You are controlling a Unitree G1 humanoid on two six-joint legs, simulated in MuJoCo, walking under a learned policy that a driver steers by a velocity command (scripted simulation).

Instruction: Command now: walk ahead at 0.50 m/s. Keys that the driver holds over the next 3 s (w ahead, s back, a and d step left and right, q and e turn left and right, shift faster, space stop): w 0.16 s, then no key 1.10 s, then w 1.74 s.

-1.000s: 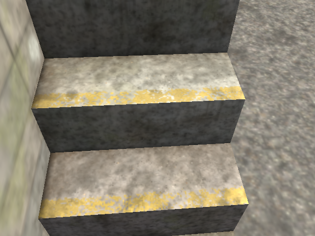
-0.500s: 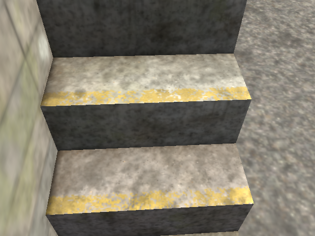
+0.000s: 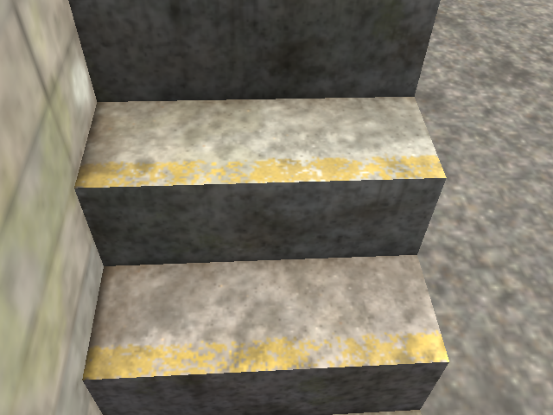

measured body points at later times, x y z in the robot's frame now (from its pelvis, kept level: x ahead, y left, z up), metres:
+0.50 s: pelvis -0.01 +0.00 +0.00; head +0.01 +0.01 +0.45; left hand +0.07 +0.24 -0.15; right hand +0.07 -0.24 -0.14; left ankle -0.04 +0.10 -0.75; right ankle -0.01 -0.14 -0.75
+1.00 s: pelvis -0.04 +0.00 +0.00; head -0.02 +0.01 +0.45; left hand -0.02 +0.25 -0.16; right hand +0.01 -0.23 -0.15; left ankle -0.04 +0.10 -0.75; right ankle -0.01 -0.15 -0.75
